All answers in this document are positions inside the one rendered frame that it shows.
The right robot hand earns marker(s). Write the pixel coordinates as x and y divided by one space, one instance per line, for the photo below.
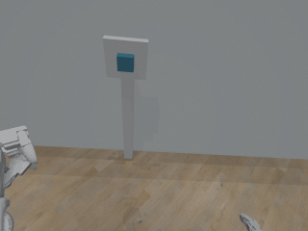
250 223

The button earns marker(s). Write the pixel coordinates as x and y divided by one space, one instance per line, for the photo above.
125 62

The panel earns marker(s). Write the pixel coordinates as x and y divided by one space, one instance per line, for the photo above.
139 48

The left robot hand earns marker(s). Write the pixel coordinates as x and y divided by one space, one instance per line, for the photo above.
15 143

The robot left forearm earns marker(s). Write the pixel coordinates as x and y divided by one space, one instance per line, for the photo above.
6 219

